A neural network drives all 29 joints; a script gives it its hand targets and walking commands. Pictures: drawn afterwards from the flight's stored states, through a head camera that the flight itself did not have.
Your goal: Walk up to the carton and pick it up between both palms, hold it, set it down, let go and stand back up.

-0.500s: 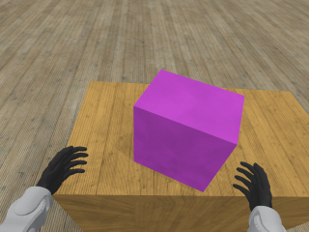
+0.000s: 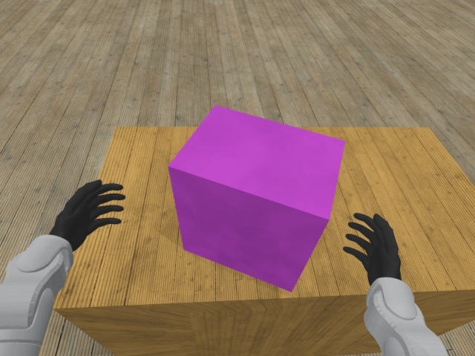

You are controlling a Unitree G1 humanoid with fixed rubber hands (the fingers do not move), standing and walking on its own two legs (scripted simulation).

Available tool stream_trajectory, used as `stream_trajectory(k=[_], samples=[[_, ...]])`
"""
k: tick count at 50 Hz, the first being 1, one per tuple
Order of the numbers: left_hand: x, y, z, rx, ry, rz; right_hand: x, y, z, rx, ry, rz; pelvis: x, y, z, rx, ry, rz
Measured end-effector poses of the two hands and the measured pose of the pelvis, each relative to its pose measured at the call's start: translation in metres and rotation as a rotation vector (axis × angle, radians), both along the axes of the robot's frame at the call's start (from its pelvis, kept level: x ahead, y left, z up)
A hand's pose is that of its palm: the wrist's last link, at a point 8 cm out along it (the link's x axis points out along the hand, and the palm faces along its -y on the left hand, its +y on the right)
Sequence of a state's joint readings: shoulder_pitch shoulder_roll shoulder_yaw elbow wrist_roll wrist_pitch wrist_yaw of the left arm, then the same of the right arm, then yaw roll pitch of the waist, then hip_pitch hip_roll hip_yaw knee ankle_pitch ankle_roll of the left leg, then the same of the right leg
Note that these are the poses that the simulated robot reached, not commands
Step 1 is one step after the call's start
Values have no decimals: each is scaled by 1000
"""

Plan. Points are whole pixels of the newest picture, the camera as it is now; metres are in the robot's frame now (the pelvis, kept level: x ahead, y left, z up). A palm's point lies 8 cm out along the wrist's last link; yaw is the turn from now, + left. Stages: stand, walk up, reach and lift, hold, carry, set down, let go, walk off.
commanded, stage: reach and lift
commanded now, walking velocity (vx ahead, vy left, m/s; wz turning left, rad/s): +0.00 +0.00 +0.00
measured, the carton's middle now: (254, 201) +0.39 -0.04 +0.02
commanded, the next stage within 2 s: none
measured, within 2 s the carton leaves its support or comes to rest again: neither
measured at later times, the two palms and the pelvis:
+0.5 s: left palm (90, 173) +0.37 +0.23 +0.13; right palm (386, 222) +0.27 -0.21 +0.12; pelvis -0.02 +0.00 +0.00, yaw +0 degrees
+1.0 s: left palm (101, 126) +0.43 +0.21 +0.18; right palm (392, 183) +0.32 -0.22 +0.16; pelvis -0.04 +0.03 +0.00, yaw +1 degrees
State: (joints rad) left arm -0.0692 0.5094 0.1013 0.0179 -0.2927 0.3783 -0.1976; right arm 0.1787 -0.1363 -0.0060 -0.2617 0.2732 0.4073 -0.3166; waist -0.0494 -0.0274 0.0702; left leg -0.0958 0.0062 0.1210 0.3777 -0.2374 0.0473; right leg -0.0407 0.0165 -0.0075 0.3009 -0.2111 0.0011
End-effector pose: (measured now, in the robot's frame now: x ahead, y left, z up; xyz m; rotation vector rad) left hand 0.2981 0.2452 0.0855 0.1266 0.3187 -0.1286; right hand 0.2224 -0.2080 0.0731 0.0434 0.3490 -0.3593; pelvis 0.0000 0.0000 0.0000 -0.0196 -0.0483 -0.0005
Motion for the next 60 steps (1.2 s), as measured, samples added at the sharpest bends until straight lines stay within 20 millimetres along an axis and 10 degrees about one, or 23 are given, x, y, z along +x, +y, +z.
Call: stream_trajectory(k=[60], samples=[[147,-47,106,-55,-59,-21,118,-14,98,-10,-92,-14,-35,23,-3,-23,163,16]])
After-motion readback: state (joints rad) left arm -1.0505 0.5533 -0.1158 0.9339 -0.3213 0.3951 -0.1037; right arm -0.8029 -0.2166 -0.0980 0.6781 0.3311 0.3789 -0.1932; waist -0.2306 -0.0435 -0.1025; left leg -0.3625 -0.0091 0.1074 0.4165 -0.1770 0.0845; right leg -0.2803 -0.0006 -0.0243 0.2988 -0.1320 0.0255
